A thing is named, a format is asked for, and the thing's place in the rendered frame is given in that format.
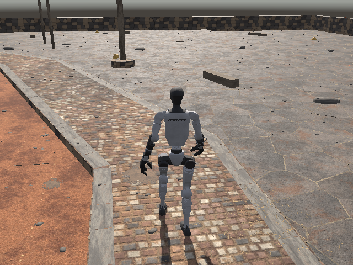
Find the left robot foot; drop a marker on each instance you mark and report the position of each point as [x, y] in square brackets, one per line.
[162, 210]

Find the robot left forearm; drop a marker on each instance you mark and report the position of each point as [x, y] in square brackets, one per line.
[148, 149]

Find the robot right upper arm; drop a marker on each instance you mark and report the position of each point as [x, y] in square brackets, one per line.
[196, 125]

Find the robot right forearm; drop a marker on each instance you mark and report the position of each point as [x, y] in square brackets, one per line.
[200, 143]

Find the humanoid robot head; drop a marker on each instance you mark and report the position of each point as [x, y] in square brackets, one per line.
[176, 95]

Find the robot left upper arm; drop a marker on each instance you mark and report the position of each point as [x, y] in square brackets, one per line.
[157, 125]

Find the robot right hand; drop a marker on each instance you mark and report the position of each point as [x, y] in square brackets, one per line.
[196, 148]

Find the robot left hand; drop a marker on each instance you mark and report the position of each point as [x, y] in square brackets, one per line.
[142, 166]

